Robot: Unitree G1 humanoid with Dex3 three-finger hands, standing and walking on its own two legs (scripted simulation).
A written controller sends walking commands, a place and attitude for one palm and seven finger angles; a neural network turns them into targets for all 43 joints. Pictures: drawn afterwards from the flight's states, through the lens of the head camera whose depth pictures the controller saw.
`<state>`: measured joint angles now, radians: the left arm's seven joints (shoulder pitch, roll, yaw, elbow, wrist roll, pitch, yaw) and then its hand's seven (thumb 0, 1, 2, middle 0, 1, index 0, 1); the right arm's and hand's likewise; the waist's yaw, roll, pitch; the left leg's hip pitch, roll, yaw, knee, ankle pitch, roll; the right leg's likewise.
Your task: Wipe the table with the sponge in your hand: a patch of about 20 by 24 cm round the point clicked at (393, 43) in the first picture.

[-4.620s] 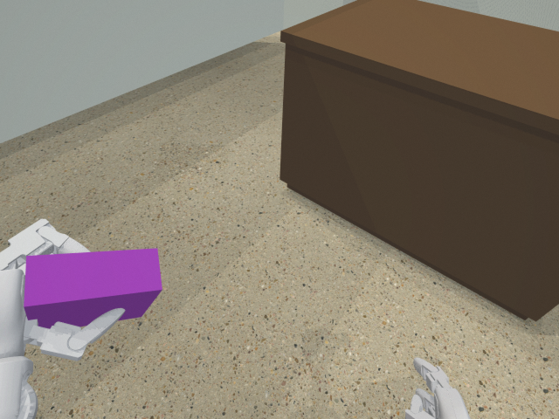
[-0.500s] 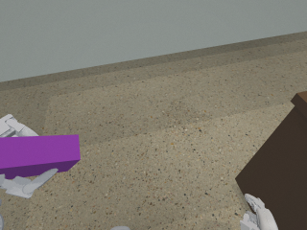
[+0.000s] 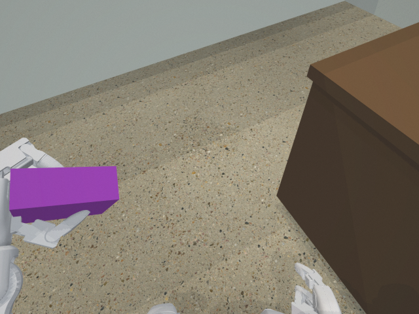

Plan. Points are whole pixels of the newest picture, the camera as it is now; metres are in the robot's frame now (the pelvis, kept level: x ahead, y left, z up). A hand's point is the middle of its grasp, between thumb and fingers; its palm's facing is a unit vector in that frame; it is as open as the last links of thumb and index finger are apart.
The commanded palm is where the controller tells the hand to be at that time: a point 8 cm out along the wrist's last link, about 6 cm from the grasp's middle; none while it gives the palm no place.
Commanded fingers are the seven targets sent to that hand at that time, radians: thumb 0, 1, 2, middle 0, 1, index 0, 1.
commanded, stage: turn to face it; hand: left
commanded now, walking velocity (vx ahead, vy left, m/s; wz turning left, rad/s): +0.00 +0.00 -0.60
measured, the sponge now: (80, 194) +0.24 +0.21 +0.16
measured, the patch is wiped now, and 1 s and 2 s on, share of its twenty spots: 0.00 0.00 0.00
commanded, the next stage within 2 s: none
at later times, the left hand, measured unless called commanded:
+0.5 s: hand (114, 206) +0.22 +0.14 +0.18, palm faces +0.16 -0.89 -0.42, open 9.2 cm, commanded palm +0.19 +0.19 +0.20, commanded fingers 0.00 0.10 1.30 -1.20 -1.60 -1.20 -1.60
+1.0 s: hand (213, 236) +0.19 +0.01 +0.19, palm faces -0.17 -0.87 -0.47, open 9.2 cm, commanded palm +0.17 +0.08 +0.20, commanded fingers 0.00 0.10 1.30 -1.20 -1.60 -1.20 -1.60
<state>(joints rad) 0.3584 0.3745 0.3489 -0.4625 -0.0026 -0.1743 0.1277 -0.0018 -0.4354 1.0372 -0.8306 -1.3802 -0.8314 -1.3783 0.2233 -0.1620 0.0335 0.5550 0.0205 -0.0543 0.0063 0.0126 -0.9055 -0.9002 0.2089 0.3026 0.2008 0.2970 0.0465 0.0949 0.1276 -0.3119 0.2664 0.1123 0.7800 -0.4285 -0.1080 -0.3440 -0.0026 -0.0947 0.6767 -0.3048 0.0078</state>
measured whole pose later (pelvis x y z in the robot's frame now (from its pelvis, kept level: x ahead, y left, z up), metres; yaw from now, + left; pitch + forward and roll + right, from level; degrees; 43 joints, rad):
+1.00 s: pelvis -0.12 -0.06 +0.02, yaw -35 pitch +1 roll +2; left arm 0.52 0.41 0.38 -0.57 -0.05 -0.17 0.14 0.00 -0.44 1.04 -0.83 -1.37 -0.83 -1.37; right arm 0.18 -0.29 -0.04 0.53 0.02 0.07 -0.02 0.01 -0.91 -0.90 0.20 0.30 0.19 0.30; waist 0.01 -0.04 0.05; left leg -0.26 0.04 0.05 0.57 -0.40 -0.05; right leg -0.40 0.10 0.10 0.51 -0.12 -0.07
